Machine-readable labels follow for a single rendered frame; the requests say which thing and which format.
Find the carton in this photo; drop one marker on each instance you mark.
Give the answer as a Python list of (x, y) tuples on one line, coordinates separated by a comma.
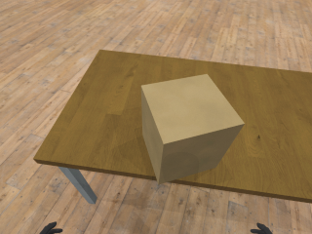
[(187, 126)]

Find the table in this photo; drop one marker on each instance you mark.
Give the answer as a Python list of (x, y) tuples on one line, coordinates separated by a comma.
[(100, 128)]

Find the right robot hand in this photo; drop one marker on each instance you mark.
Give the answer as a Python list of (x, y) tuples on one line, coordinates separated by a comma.
[(262, 229)]

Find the left robot hand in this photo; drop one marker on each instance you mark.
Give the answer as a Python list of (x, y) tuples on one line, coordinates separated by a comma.
[(48, 229)]

